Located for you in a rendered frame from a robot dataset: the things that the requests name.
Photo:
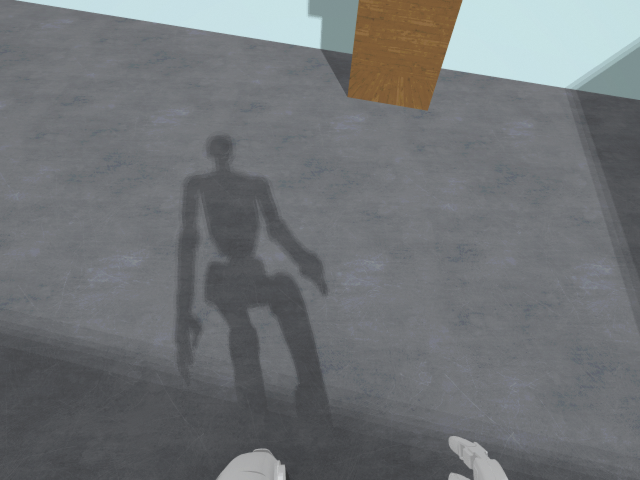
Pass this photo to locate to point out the cabinet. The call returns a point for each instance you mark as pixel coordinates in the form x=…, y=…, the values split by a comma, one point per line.
x=399, y=48

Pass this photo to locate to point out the left robot shin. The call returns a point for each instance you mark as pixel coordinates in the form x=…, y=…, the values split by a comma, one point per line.
x=263, y=450

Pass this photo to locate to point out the robot left thigh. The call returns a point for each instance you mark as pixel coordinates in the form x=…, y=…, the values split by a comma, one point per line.
x=254, y=466

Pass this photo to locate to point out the robot right hand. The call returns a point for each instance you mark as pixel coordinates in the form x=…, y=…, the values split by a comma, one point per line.
x=475, y=457

